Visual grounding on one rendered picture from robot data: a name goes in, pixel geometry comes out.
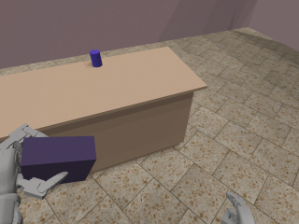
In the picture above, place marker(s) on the left robot hand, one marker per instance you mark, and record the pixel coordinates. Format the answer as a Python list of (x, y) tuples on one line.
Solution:
[(10, 180)]

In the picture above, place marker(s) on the right robot hand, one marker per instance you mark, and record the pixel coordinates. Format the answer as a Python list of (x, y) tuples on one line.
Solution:
[(242, 215)]

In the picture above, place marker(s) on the left robot forearm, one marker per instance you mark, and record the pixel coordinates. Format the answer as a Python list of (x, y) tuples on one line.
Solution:
[(9, 209)]

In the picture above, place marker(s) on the table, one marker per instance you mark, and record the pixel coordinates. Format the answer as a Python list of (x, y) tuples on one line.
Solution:
[(135, 104)]

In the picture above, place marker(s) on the sponge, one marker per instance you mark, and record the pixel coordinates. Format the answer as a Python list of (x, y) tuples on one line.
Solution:
[(45, 157)]

